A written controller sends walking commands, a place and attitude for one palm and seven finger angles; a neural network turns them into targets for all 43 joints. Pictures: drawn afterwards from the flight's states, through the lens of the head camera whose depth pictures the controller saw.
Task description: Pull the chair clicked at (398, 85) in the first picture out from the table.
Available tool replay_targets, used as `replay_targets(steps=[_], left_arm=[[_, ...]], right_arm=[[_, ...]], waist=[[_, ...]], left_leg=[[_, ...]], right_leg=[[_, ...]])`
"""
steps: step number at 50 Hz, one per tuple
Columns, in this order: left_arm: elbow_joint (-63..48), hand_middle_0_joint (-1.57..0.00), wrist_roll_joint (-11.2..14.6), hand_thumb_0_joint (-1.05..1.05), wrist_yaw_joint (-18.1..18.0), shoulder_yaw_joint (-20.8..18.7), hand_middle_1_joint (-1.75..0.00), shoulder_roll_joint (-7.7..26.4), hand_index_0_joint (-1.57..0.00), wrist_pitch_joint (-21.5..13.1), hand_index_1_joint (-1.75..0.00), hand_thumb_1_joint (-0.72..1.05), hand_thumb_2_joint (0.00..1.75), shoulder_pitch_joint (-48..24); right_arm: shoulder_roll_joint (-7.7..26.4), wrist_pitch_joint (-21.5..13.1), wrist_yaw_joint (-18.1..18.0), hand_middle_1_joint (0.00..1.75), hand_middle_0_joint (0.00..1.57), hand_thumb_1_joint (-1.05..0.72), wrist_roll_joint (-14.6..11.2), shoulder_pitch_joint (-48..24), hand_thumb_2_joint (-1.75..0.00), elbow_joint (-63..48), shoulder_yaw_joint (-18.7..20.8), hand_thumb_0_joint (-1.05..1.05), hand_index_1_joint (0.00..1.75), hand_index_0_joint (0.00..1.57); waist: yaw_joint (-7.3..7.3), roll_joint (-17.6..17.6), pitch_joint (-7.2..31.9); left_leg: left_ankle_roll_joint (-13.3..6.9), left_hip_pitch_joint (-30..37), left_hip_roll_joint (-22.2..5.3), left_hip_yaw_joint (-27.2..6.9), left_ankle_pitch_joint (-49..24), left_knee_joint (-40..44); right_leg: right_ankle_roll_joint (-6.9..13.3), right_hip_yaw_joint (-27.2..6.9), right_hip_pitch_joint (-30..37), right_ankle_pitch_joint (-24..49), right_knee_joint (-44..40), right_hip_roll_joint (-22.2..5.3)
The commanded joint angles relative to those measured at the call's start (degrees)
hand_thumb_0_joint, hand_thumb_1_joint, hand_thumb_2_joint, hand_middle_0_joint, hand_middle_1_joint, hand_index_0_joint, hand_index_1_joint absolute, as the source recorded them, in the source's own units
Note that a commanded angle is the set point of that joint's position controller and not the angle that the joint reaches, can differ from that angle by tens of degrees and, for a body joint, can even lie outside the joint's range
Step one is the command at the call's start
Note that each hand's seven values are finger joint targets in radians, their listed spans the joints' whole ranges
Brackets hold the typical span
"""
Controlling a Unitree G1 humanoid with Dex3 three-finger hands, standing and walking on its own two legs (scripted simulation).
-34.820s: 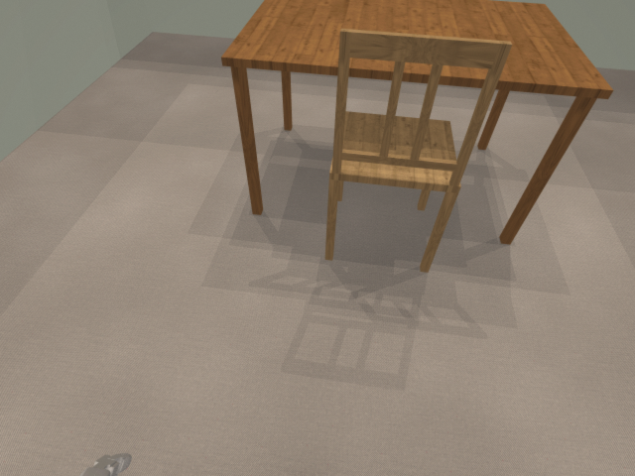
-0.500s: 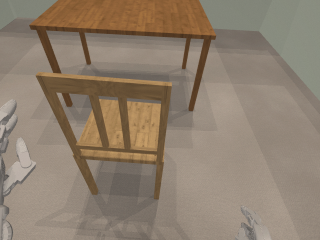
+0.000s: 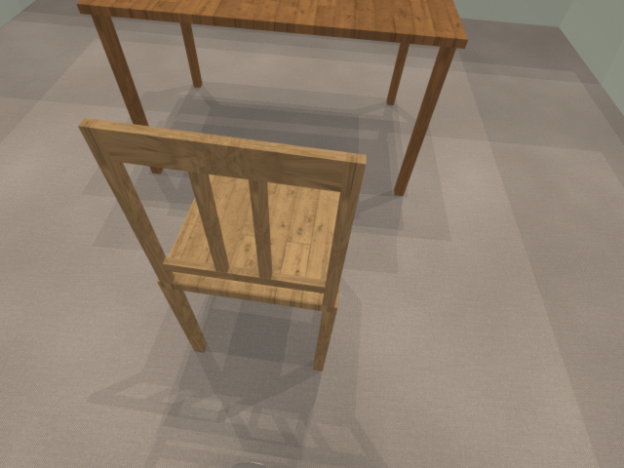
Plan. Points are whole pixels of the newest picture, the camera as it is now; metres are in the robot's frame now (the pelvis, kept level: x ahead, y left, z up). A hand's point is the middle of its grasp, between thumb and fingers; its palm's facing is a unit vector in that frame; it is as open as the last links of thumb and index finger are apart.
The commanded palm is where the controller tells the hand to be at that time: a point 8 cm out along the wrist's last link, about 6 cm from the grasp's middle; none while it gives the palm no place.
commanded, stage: let the arm hang, fingers relaxed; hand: left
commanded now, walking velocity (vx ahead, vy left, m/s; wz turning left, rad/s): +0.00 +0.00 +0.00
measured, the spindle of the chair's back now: (212, 226) +0.51 +0.22 -0.09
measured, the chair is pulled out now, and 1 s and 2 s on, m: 0.60 0.60 0.60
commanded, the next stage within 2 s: look to check the result in 0.60 s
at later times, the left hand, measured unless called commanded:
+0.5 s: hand out of the picture +0.03 +0.15 -0.17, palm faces -0.01 -0.98 -0.18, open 7.3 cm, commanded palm none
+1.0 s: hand out of the picture +0.01 +0.14 -0.17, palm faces +0.02 -0.99 -0.17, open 7.4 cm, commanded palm none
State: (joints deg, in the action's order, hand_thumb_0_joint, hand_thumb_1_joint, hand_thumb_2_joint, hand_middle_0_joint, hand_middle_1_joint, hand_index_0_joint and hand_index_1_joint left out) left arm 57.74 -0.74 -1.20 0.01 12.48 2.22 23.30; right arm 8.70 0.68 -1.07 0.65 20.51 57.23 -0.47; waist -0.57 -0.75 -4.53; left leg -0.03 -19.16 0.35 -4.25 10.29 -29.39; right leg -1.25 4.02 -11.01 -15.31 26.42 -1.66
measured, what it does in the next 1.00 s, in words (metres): stands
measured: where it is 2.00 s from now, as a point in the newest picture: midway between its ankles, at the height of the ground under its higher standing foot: outside the picture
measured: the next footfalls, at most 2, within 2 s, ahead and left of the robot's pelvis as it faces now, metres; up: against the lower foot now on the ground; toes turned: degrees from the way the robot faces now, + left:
none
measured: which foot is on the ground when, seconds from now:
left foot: down 0.00-1.00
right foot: down 0.00-1.00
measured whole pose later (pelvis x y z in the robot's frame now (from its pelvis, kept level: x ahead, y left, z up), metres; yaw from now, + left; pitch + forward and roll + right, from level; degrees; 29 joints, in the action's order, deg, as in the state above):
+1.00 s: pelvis +0.01 -0.02 +0.00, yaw -1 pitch -2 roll +0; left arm 60.6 -0.6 -2.1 0.2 7.2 0.6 18.7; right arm 6.8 -0.5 -2.2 0.5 18.7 62.0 0.4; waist 0.2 0.3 -3.2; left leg 1.5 -14.6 -1.0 -3.5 11.3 -27.5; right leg 0.3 3.2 -7.8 -17.0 26.5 -0.5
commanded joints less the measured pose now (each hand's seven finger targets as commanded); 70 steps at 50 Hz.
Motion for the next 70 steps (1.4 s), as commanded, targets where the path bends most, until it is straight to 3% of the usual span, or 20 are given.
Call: replay_targets(steps=[1,7,19,22,24,28,29,32,34,43,44,47,50,53,54,58,59,63,64,70], left_arm=[[-1.15,-0.2,0.33,0.0,-0.38,-0.35,-0.3,3.41,-0.2,-2.45,-0.3,0.9,0.9,1.18],[1.08,-0.2,0.31,0.0,-0.79,0.0,-0.3,2.68,-0.2,-2.34,-0.3,0.9,0.9,1.8],[0.85,-0.2,0.33,0.0,-1.13,-0.49,-0.3,2.02,-0.2,-2.37,-0.3,0.9,0.9,0.16],[0.99,-0.2,0.42,0.0,-1.14,-0.75,-0.3,2.03,-0.2,-2.39,-0.3,0.9,0.9,-0.11],[0.73,-0.2,0.42,0.0,-1.03,-0.71,-0.3,1.92,-0.2,-2.35,-0.3,0.9,0.9,-0.86],[0.49,-0.2,0.48,0.0,-1.05,-0.97,-0.3,1.77,-0.2,-2.52,-0.3,0.9,0.9,-1.06],[0.5,-0.2,0.48,0.0,-1.06,-0.92,-0.3,1.68,-0.2,-2.47,-0.3,0.9,0.9,-1.22],[0.3,-0.2,0.51,0.0,-1.1,-1.04,-0.3,1.62,-0.2,-2.52,-0.3,0.9,0.9,-1.12],[0.53,-0.2,0.46,0.0,-1.09,-0.96,-0.3,1.25,-0.2,-2.43,-0.3,0.9,0.9,-1.45],[1.08,-0.2,0.42,0.0,-1.1,-1.02,-0.3,0.72,-0.2,-2.37,-0.3,0.9,0.9,-0.28],[1.21,-0.2,0.36,0.0,-1.08,-0.99,-0.3,0.62,-0.2,-2.29,-0.3,0.9,0.9,-0.3],[1.26,-0.2,0.38,0.0,-1.1,-1.04,-0.3,0.58,-0.2,-2.48,-0.3,0.9,0.9,-0.07],[1.26,-0.2,0.33,0.0,-1.1,-1.01,-0.3,0.46,-0.2,-2.39,-0.3,0.9,0.9,-0.03],[1.46,-0.2,0.31,0.0,-1.08,-1.08,-0.3,0.28,-0.2,-2.48,-0.3,0.9,0.9,0.26],[1.61,-0.2,0.25,0.0,-1.09,-0.96,-0.3,0.19,-0.2,-2.41,-0.3,0.9,0.9,-0.04],[1.5,-0.2,0.29,0.0,-1.08,-1.05,-0.3,0.21,-0.2,-2.58,-0.3,0.9,0.9,0.38],[1.64,-0.2,0.24,0.0,-1.11,-0.9,-0.3,0.11,-0.2,-2.51,-0.3,0.9,0.9,0.04],[1.34,-0.2,0.32,0.0,-1.13,-1.16,-0.3,0.3,-0.2,-2.66,-0.3,0.9,0.9,0.29],[1.4,-0.2,0.3,0.0,-1.12,-0.99,-0.3,0.33,-0.2,-2.58,-0.3,0.9,0.9,-0.07],[1.31,-0.2,0.38,0.0,-1.11,-1.03,-0.3,0.42,-0.2,-2.57,-0.3,0.9,0.9,0.29]], right_arm=[[7.09,-1.35,-0.63,0.3,0.2,-0.9,-0.24,1.96,-0.9,-2.2,2.1,0.0,0.3,0.2],[5.95,-1.27,-0.59,0.3,0.2,-0.9,-0.18,2.86,-0.9,0.38,1.83,0.0,0.3,0.2],[3.9,-1.31,-0.76,0.3,0.2,-0.9,-0.02,1.34,-0.9,2.18,1.51,0.0,0.3,0.2],[3.82,-1.32,-0.84,0.3,0.2,-0.9,0.13,1.63,-0.9,2.26,1.57,0.0,0.3,0.2],[3.57,-1.18,-0.89,0.3,0.2,-0.9,0.03,1.8,-0.9,2.43,1.63,0.0,0.3,0.2],[3.86,-1.39,-0.96,0.3,0.2,-0.9,0.08,2.4,-0.9,2.53,1.8,0.0,0.3,0.2],[3.62,-1.3,-0.99,0.3,0.2,-0.9,-0.04,2.45,-0.9,2.74,1.83,0.0,0.3,0.2],[4.0,-1.43,-1.02,0.3,0.2,-0.9,-0.02,2.95,-0.9,2.75,1.89,0.0,0.3,0.2],[3.29,-1.34,-1.06,0.3,0.2,-0.9,-0.08,2.75,-0.9,3.13,1.89,0.0,0.3,0.2],[3.41,-1.39,-1.2,0.3,0.2,-0.9,-0.04,3.28,-0.9,3.34,2.01,0.0,0.3,0.2],[3.1,-1.3,-1.2,0.3,0.2,-0.9,-0.09,2.69,-0.9,3.46,1.98,0.0,0.3,0.2],[3.3,-1.52,-1.25,0.3,0.2,-0.9,-0.04,3.3,-0.9,3.39,2.0,0.0,0.3,0.2],[3.3,-1.55,-1.3,0.3,0.2,-0.9,-0.05,3.39,-0.9,3.4,2.0,0.0,0.3,0.2],[3.33,-1.56,-1.32,0.3,0.2,-0.9,-0.03,3.28,-0.9,3.29,1.94,0.0,0.3,0.2],[2.97,-1.45,-1.32,0.3,0.2,-0.9,-0.1,2.68,-0.9,3.44,1.91,0.0,0.3,0.2],[3.21,-1.56,-1.29,0.3,0.2,-0.9,-0.05,3.12,-0.9,3.39,1.95,0.0,0.3,0.2],[2.81,-1.43,-1.29,0.3,0.2,-0.9,-0.12,2.75,-0.9,3.61,1.92,0.0,0.3,0.2],[3.03,-1.61,-1.36,0.3,0.2,-0.9,-0.1,3.28,-0.9,3.6,1.91,0.0,0.3,0.2],[2.72,-1.45,-1.35,0.3,0.2,-0.9,-0.19,2.84,-0.9,3.72,1.83,0.0,0.3,0.2],[2.76,-1.39,-1.39,0.3,0.2,-0.9,-0.12,3.28,-0.9,3.8,1.83,0.0,0.3,0.2]], waist=[[0.97,1.82,4.84],[1.01,-3.18,0.25],[0.35,1.65,-3.29],[0.35,3.35,-1.53],[0.39,2.21,-3.16],[0.59,0.89,0.73],[0.43,0.54,-1.04],[0.62,0.52,1.06],[0.56,-0.39,-1.16],[0.63,1.07,0.06],[0.5,1.99,-2.18],[0.65,1.43,0.54],[0.61,3.22,-0.55],[0.6,1.93,-0.27],[0.48,1.29,-2.55],[0.59,0.64,-0.12],[0.56,0.53,-2.62],[0.59,0.62,0.63],[0.59,0.05,-1.96],[0.58,0.8,-1.11]], left_leg=[[-3.03,5.88,-4.88,-4.5,-0.77,6.05],[-2.79,4.98,-4.33,-3.04,-0.01,6.08],[-2.44,3.93,-3.85,-1.97,-2.55,6.31],[-2.2,4.2,-3.85,-1.97,-2.43,6.11],[-2.21,3.64,-3.85,-1.91,-1.88,6.34],[-2.15,5.79,-4.13,-2.02,-3.83,5.61],[-2.27,4.96,-4.15,-1.98,-3.6,5.87],[-2.19,5.86,-4.22,-2.13,-4.81,5.35],[-2.3,5.72,-4.5,-2.02,-4.41,5.96],[-2.31,5.72,-4.5,-2.5,-1.66,6.36],[-2.45,5.26,-4.62,-2.5,-1.07,7.0],[-2.37,6.54,-4.57,-2.56,-2.84,6.32],[-2.58,5.7,-4.99,-2.94,-2.12,7.2],[-2.51,5.77,-4.69,-2.88,-1.85,6.92],[-2.65,5.28,-4.87,-2.87,-1.64,7.42],[-2.43,6.77,-4.63,-2.45,-2.56,6.58],[-2.54,5.89,-4.74,-2.33,-2.76,6.77],[-2.39,7.15,-4.7,-2.03,-5.23,5.71],[-2.39,6.19,-4.64,-1.96,-4.8,6.09],[-2.2,6.35,-4.51,-1.73,-5.25,5.31]], right_leg=[[3.38,-4.22,-1.33,3.08,-5.1,-3.25],[3.59,-5.09,-3.81,0.7,-5.94,-3.7],[3.94,-5.43,-3.62,2.04,-6.23,-3.52],[4.0,-5.74,-2.3,2.29,-6.0,-3.71],[4.14,-5.44,-2.74,2.02,-6.51,-3.29],[4.19,-5.6,-1.04,3.77,-5.94,-3.59],[4.18,-5.22,-1.39,3.53,-6.44,-3.3],[4.18,-5.38,-0.48,4.4,-5.87,-3.57],[4.26,-4.92,-1.81,3.87,-6.29,-3.19],[4.16,-5.17,-1.35,2.02,-6.2,-3.19],[4.21,-4.98,-2.6,1.64,-6.68,-2.99],[4.15,-5.19,-1.45,3.09,-6.0,-3.2],[4.07,-4.98,-1.69,2.67,-6.02,-2.91],[4.15,-5.3,-1.49,2.84,-6.1,-2.98],[4.2,-4.9,-2.65,2.64,-6.51,-2.92],[4.16,-5.42,-2.02,3.17,-6.25,-3.23],[4.22,-5.25,-2.95,3.31,-6.74,-3.06],[4.15,-5.47,-1.07,5.12,-6.17,-3.43],[4.25,-5.39,-2.0,4.79,-6.63,-3.17],[4.42,-5.78,-1.49,4.98,-6.5,-3.4]])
